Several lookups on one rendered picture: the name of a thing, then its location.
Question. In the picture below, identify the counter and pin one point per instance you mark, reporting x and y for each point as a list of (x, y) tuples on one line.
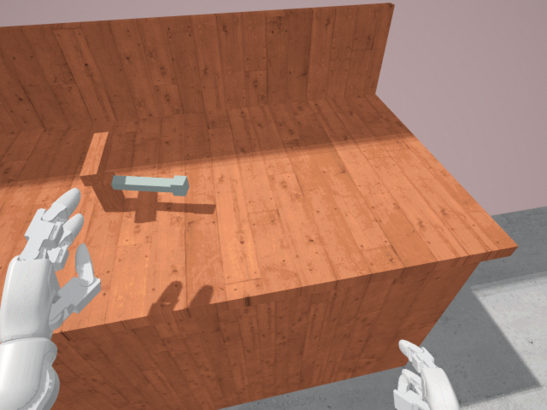
[(317, 231)]

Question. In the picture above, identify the tap lever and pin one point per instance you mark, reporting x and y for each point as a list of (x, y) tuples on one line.
[(178, 185)]

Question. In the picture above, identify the robot left forearm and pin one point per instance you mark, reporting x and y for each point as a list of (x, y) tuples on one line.
[(27, 379)]

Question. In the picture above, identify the robot right hand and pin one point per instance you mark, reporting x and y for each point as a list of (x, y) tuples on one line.
[(431, 391)]

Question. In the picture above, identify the robot left hand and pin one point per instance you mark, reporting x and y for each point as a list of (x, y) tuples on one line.
[(31, 285)]

